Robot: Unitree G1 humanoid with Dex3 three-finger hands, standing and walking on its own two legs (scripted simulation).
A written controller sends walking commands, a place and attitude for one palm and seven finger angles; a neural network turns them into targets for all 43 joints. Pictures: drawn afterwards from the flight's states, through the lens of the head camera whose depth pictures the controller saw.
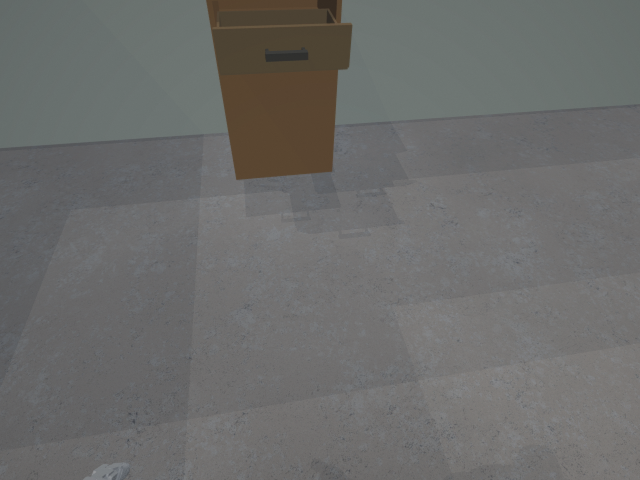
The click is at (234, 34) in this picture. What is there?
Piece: drawer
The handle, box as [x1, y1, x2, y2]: [265, 47, 307, 61]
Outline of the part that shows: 307,51 304,49 304,47 302,47 301,50 269,51 265,49 266,61 307,59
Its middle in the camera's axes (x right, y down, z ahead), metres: -0.12 -0.61 +1.27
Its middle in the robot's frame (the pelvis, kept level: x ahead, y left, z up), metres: +1.36 +0.19 -0.03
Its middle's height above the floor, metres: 0.74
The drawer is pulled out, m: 0.28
